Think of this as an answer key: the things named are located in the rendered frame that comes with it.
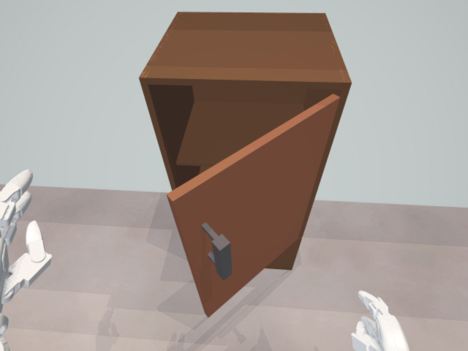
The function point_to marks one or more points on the robot left hand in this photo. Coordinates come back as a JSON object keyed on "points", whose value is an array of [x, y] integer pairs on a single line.
{"points": [[14, 200]]}

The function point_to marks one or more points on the cupboard door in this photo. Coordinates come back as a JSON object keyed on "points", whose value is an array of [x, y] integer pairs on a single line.
{"points": [[256, 198]]}

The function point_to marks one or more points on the robot right hand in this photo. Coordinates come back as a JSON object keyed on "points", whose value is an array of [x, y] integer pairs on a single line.
{"points": [[385, 334]]}

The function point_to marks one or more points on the handle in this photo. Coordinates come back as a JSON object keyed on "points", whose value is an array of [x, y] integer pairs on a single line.
{"points": [[221, 257]]}

